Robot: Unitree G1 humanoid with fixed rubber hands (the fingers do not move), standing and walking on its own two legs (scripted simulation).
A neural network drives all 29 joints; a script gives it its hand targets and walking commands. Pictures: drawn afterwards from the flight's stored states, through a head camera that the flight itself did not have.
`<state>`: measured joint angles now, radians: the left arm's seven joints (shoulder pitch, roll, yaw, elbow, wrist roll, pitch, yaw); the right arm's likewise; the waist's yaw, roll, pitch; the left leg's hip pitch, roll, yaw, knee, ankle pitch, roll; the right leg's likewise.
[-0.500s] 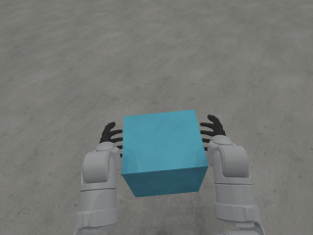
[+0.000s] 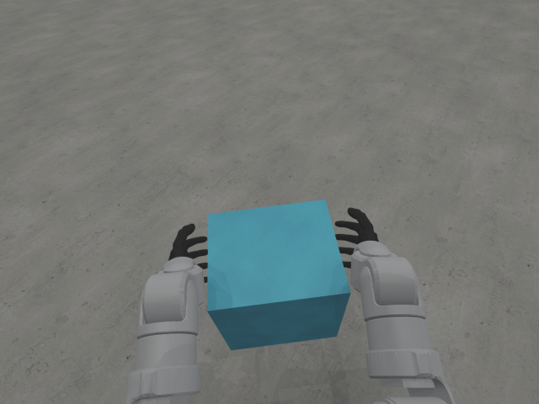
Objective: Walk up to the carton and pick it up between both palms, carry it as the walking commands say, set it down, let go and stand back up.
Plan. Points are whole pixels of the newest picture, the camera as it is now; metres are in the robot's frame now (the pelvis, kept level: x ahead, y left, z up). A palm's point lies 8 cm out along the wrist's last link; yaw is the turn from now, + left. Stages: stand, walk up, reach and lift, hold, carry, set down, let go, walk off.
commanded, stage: carry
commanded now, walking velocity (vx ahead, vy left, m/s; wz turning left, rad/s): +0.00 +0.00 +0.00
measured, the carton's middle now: (275, 278) +0.34 +0.01 -0.02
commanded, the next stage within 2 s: hold in 0.36 s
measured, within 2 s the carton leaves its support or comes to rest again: neither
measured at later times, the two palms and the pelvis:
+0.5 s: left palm (184, 293) +0.28 +0.15 +0.04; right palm (367, 267) +0.30 -0.13 +0.06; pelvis +0.00 +0.00 +0.00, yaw -1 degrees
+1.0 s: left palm (183, 274) +0.28 +0.14 +0.09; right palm (383, 304) +0.24 -0.13 +0.06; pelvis -0.07 +0.01 +0.00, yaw -2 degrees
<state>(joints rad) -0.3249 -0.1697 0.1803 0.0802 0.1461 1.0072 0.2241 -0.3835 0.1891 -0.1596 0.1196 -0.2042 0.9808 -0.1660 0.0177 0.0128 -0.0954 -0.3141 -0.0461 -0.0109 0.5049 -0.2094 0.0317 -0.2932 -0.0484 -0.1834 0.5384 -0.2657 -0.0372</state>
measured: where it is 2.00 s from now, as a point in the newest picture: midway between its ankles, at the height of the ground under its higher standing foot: outside the picture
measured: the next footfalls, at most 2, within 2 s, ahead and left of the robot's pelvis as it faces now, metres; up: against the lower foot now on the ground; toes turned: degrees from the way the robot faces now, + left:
none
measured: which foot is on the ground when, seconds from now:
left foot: down 0.00-1.00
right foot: down 0.00-1.00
